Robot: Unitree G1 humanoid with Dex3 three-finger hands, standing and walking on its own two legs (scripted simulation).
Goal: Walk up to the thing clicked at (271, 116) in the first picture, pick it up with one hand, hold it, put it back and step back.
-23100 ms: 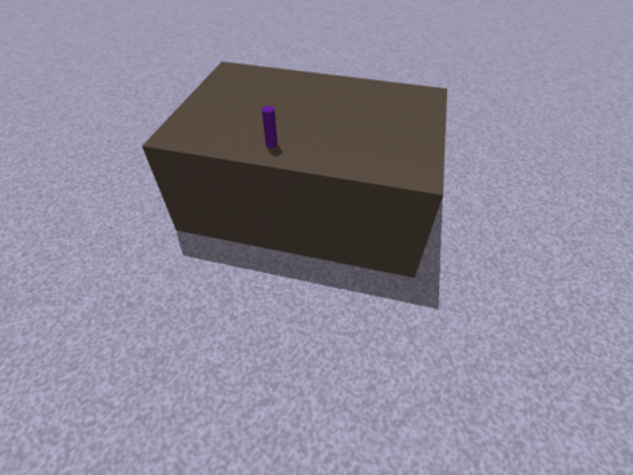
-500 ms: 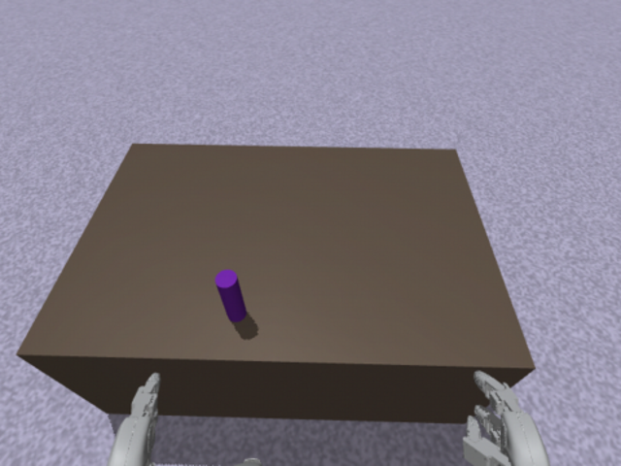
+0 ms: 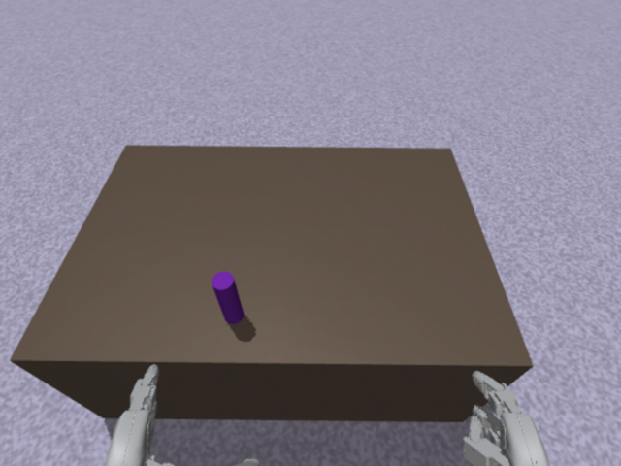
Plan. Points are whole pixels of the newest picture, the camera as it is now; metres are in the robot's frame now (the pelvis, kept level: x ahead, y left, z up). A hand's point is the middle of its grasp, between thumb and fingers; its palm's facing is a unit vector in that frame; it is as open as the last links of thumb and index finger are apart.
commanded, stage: home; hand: left
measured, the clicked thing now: (228, 299) +0.46 +0.19 -0.20
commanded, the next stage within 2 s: stand in 1.44 s
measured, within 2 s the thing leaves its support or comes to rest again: neither
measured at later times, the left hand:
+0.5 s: hand (179, 440) +0.18 +0.18 -0.06, palm faces +0.11 -0.97 -0.23, open 17.3 cm
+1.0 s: hand (175, 449) +0.17 +0.18 -0.06, palm faces +0.11 -0.96 -0.25, open 17.3 cm
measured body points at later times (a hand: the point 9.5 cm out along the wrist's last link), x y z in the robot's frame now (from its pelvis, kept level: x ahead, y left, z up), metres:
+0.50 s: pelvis +0.00 +0.00 +0.00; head +0.03 +0.01 +0.45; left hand +0.17 +0.23 -0.04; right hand +0.17 -0.23 -0.03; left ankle +0.03 +0.13 -0.69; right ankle -0.02 -0.13 -0.69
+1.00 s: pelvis +0.00 +0.00 +0.00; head +0.03 +0.01 +0.45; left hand +0.16 +0.23 -0.04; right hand +0.16 -0.23 -0.06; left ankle +0.03 +0.13 -0.69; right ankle -0.02 -0.13 -0.69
